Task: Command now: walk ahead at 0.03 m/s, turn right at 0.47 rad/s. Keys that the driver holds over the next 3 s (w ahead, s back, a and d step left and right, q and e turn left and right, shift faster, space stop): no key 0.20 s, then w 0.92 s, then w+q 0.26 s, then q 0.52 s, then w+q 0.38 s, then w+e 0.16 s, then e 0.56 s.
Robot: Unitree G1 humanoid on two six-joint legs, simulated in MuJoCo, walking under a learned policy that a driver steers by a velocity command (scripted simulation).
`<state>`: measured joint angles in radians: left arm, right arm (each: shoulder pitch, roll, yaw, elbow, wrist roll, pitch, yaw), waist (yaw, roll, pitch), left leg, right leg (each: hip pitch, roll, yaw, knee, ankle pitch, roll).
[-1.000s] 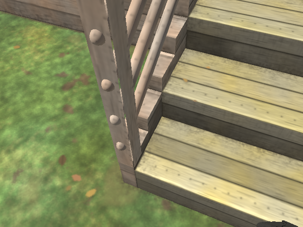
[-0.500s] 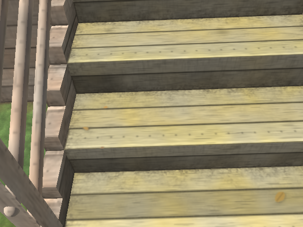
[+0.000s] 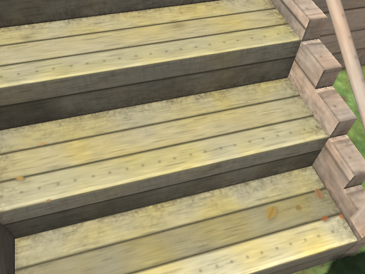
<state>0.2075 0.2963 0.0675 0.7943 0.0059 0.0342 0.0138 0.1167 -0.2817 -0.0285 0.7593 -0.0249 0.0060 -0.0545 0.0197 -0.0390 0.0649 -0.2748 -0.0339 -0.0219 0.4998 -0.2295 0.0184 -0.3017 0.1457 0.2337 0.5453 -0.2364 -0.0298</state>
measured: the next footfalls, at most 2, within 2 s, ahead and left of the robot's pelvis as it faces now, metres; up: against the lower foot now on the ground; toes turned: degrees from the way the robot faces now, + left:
right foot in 0.34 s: -0.01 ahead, -0.10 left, +0.00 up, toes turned +0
left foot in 0.62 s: +0.10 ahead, +0.10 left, +0.00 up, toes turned -2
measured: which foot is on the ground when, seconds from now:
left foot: down 0.00-0.36, up 0.38-0.60, down 0.62-1.00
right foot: up 0.00-0.32, down 0.34-0.64, up 0.66-1.00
